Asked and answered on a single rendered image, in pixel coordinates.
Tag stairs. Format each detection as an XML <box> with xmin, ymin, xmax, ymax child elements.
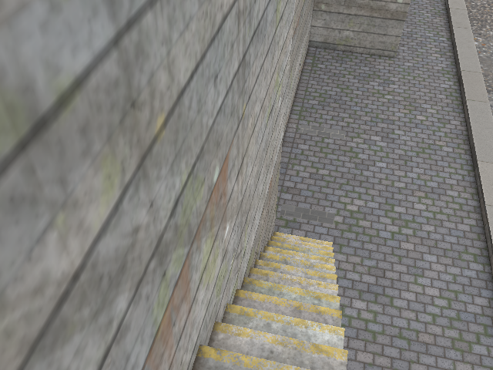
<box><xmin>192</xmin><ymin>231</ymin><xmax>348</xmax><ymax>370</ymax></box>

